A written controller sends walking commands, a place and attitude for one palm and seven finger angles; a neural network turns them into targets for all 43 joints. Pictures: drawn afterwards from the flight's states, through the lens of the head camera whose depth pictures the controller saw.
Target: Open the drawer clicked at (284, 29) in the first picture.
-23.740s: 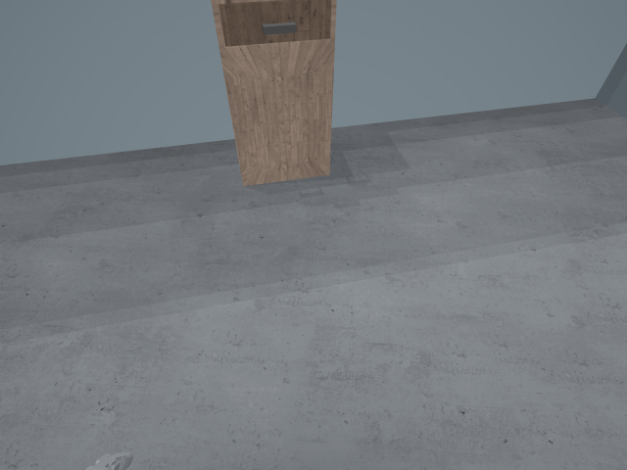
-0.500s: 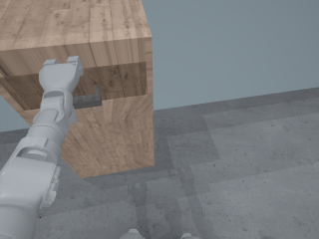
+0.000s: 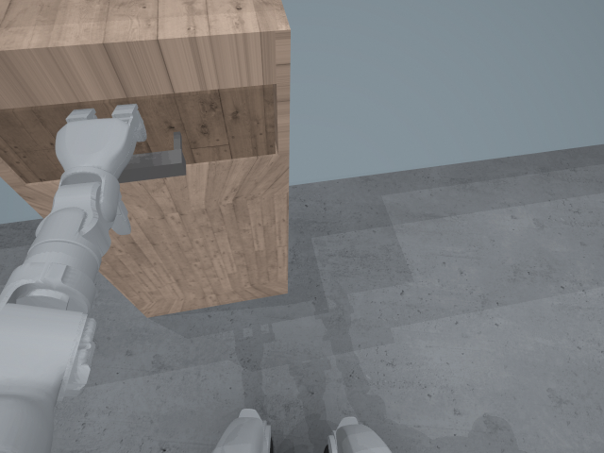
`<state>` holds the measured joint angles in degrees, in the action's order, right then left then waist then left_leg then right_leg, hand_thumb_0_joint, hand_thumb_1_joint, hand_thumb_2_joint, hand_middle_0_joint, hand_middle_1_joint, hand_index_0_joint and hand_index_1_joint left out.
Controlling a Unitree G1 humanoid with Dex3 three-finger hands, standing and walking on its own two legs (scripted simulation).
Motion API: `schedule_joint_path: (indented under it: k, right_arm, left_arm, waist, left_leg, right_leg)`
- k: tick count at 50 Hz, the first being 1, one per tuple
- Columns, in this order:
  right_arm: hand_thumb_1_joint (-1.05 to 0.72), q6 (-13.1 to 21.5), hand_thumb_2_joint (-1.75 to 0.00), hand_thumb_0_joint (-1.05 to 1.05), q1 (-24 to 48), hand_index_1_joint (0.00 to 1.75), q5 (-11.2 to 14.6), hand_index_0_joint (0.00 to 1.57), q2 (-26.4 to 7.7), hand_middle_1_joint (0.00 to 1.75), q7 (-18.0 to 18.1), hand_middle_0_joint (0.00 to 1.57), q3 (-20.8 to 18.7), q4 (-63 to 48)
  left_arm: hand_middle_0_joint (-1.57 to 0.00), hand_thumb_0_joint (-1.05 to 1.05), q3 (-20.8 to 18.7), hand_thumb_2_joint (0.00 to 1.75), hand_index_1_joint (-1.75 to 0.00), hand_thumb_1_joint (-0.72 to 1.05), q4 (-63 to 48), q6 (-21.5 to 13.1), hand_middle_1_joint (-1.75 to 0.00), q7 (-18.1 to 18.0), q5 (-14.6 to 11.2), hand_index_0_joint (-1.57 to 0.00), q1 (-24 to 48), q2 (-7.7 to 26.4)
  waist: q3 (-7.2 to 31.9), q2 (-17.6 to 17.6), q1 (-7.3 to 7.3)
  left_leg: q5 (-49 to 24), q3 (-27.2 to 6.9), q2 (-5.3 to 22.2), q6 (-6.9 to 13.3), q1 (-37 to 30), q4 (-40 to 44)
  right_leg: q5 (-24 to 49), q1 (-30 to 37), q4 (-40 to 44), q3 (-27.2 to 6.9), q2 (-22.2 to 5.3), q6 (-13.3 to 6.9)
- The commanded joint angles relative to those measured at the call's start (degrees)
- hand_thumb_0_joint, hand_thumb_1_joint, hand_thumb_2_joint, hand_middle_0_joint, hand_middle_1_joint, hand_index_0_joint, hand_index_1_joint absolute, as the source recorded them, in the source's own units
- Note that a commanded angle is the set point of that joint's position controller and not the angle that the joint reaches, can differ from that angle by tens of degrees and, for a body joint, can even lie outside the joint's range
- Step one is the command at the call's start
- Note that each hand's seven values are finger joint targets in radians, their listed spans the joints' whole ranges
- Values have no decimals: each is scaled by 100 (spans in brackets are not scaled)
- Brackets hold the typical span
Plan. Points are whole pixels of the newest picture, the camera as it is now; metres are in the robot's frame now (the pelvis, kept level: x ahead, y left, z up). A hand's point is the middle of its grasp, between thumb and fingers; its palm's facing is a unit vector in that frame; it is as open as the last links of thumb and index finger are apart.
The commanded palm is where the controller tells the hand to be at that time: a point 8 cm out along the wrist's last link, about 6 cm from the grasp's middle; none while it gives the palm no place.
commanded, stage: lower the fingers behind the handle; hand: left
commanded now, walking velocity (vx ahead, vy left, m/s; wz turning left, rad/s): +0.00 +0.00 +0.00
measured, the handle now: (142, 154) +0.53 +0.23 +0.04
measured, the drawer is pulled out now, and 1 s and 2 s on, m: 0.00 0.00 0.00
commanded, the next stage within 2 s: lift the fingers back up to retry in 0.62 s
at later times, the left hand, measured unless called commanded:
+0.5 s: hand (120, 174) +0.48 +0.25 +0.05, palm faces +0.00 +0.04 -1.00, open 13.8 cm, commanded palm +0.47 +0.24 +0.06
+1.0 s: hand (119, 172) +0.48 +0.25 +0.05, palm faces -0.04 +0.01 -1.00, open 13.6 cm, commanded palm +0.48 +0.24 +0.11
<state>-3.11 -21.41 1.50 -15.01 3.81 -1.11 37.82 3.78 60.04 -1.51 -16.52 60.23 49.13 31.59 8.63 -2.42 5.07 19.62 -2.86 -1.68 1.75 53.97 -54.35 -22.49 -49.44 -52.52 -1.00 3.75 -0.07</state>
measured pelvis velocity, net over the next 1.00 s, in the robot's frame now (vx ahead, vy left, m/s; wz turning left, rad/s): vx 0.01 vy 0.00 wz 0.00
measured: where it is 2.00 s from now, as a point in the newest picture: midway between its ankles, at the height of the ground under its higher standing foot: outside the picture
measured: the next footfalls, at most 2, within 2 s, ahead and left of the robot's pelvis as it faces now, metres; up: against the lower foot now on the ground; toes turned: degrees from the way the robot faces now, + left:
none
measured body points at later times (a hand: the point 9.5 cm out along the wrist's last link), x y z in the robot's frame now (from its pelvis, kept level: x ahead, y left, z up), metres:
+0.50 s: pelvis -0.01 +0.00 +0.00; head +0.08 +0.02 +0.44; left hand +0.48 +0.25 +0.10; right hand +0.04 -0.27 -0.12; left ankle +0.06 +0.10 -0.68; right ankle +0.02 -0.12 -0.68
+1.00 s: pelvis +0.01 +0.00 +0.01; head +0.09 +0.00 +0.45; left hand +0.48 +0.25 +0.11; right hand +0.04 -0.26 -0.12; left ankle +0.06 +0.10 -0.68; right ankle +0.02 -0.12 -0.68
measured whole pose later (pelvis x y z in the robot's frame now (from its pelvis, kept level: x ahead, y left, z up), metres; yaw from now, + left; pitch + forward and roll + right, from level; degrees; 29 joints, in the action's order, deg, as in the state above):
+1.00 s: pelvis +0.01 +0.00 +0.01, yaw +0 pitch +18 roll -3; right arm -3.6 -21.1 1.7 -14.0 3.0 -0.7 39.5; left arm 5.0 60.4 4.5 -16.8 59.5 47.7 28.7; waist 8.6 -3.3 5.1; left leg 19.7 -2.9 -1.6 1.8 50.8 -52.3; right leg -22.3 -46.1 -50.0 -1.0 3.7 -0.1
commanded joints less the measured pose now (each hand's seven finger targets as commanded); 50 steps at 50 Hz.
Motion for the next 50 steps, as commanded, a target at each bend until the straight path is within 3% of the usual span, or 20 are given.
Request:
schedule_joint_path:
  k: [1,3,4,8,10,13,14,15,16,20,24,25,28,33,36,38,39,41,45,50]
  right_arm:
    - [-90,154,-90,0,-594,30,-54,20,-851,30,-17,20,-331,-313]
    - [-90,99,-90,0,-654,30,-69,20,-888,30,-54,20,-350,-212]
    - [-90,72,-90,0,-690,30,-61,20,-875,30,-79,20,-359,-194]
    - [-90,-12,-90,0,-680,30,-58,20,-875,30,-144,20,-343,-128]
    - [-90,-55,-90,0,-631,30,-28,20,-901,30,-130,20,-288,-127]
    - [-90,-83,-90,0,-582,30,-46,20,-926,30,-97,20,-263,-149]
    - [-90,-101,-90,0,-570,30,-27,20,-901,30,-82,20,-247,-192]
    - [-90,-94,-90,0,-553,30,-34,20,-899,30,-75,20,-241,-193]
    - [-90,-90,-90,0,-530,30,-31,20,-890,30,-63,20,-239,-221]
    - [-90,-39,-90,0,-470,30,-41,20,-846,30,-43,20,-232,-309]
    - [-90,28,-90,0,-454,30,-44,20,-850,30,-1,20,-225,-390]
    - [-90,50,-90,0,-472,30,-36,20,-852,30,5,20,-222,-406]
    - [-90,96,-90,0,-496,30,-51,20,-845,30,-10,20,-254,-404]
    - [-90,134,-90,0,-539,30,-31,20,-850,30,-29,20,-271,-344]
    - [-90,140,-90,0,-587,30,-23,20,-869,30,-36,20,-272,-296]
    - [-90,136,-90,0,-622,30,-41,20,-867,30,-42,20,-308,-273]
    - [-90,122,-90,0,-642,30,-31,20,-870,30,-39,20,-307,-258]
    - [-90,97,-90,0,-637,30,-30,20,-843,30,-41,20,-307,-250]
    - [-90,73,-90,0,-591,30,0,20,-825,30,12,20,-286,-233]
    - [-90,97,-90,0,-526,30,-5,20,-797,30,70,20,-294,-263]
  left_arm:
    - [-30,0,-148,30,-120,-50,-265,92,-120,-209,8,-30,1623,680]
    - [-30,0,-240,30,-120,-50,-315,261,-120,-367,55,-30,1937,828]
    - [-30,0,-91,30,-120,-50,-278,369,-120,-417,70,-30,1974,657]
    - [-30,0,49,30,-120,-50,6,773,-120,-446,36,-30,1960,431]
    - [-30,0,92,30,-120,-50,330,965,-120,-409,87,-30,1937,519]
    - [-30,0,7,30,-120,-50,287,1058,-120,-301,125,-30,2100,725]
    - [-30,0,159,30,-120,-50,401,1099,-120,-254,169,-30,2015,596]
    - [-30,0,216,30,-120,-50,332,1088,-120,-215,176,-30,2159,541]
    - [-30,0,200,30,-120,-50,368,1077,-120,-179,185,-30,2057,546]
    - [-30,0,301,30,-120,-50,205,918,-120,-77,170,-30,1979,360]
    - [-30,0,97,30,-120,-50,118,723,-120,0,81,-30,1822,589]
    - [-30,0,101,30,-120,-50,85,671,-120,16,25,-30,1854,572]
    - [-30,0,62,30,-120,-50,-95,525,-120,41,-81,-30,1834,516]
    - [-30,0,142,30,-120,-50,-77,508,-120,-42,-42,-30,1864,412]
    - [-30,0,120,30,-120,-50,-38,579,-120,-119,4,-30,1903,504]
    - [-30,0,42,30,-120,-50,-360,588,-120,-140,-50,-30,2152,567]
    - [-30,0,-47,30,-120,-50,-459,603,-120,-159,-33,-30,2205,732]
    - [-30,0,-55,30,-120,-50,-637,643,-120,-171,-76,-30,2338,726]
    - [-30,0,-184,30,-120,-50,-699,634,-120,-144,-113,-30,2414,929]
    - [-30,0,-274,30,-120,-50,-1147,405,-120,-143,-141,-30,2497,1038]
  waist:
    - [1557,96,241]
    - [1737,38,277]
    - [1809,58,320]
    - [1616,133,336]
    - [1258,298,402]
    - [1353,191,371]
    - [1281,194,401]
    - [1216,151,460]
    - [1175,264,426]
    - [1203,34,400]
    - [1309,192,333]
    - [1265,306,359]
    - [1480,225,313]
    - [1316,209,334]
    - [1416,199,343]
    - [1740,162,344]
    - [1923,-29,299]
    - [2011,-92,283]
    - [1820,37,295]
    - [1924,-194,230]
  left_leg:
    - [164,45,82,137,-1545,661]
    - [-47,9,91,123,-1650,646]
    - [-111,4,90,120,-1750,645]
    - [-141,8,82,114,-1770,743]
    - [175,20,72,126,-1538,794]
    - [159,63,46,143,-1510,805]
    - [244,74,31,137,-1510,819]
    - [332,56,50,136,-1528,821]
    - [422,48,43,140,-1492,836]
    - [593,49,38,138,-1539,810]
    - [698,63,43,158,-1356,742]
    - [733,50,47,163,-1285,729]
    - [586,33,65,160,-1395,688]
    - [719,-5,76,146,-1329,688]
    - [685,-7,71,149,-1343,658]
    - [443,-5,81,152,-1603,681]
    - [314,22,88,138,-1759,711]
    - [173,18,89,139,-1968,777]
    - [115,36,82,157,-2002,919]
    - [-222,52,72,155,-2381,1075]
  right_leg:
    - [-4,7,906,207,37,-177]
    - [116,7,853,244,45,-196]
    - [144,-25,850,262,60,-183]
    - [154,4,954,308,83,-196]
    - [-28,-60,1007,303,76,-170]
    - [-19,99,1037,266,53,-187]
    - [-89,61,1031,279,53,-175]
    - [-135,-50,1028,287,49,-168]
    - [-202,-23,1044,287,45,-165]
    - [-315,-120,990,276,33,-184]
    - [-401,-4,935,237,18,-163]
    - [-406,0,921,246,16,-157]
    - [-304,37,861,247,17,-164]
    - [-368,-159,843,254,22,-170]
    - [-349,-185,822,243,25,-164]
    - [-180,19,876,229,29,-164]
    - [-99,111,879,221,23,-157]
    - [-9,250,957,231,40,-159]
    - [43,523,1145,213,38,-141]
    - [272,848,1305,185,34,-162]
